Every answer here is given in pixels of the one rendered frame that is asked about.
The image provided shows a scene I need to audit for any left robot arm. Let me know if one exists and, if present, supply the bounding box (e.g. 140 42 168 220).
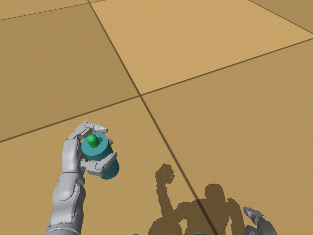
45 172 86 235

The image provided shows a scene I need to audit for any bottle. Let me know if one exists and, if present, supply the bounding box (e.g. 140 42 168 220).
81 133 119 180

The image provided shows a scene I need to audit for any right robot hand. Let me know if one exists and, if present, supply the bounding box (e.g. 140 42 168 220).
243 207 278 235

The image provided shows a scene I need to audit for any left robot hand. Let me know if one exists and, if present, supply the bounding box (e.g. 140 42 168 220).
61 120 117 177

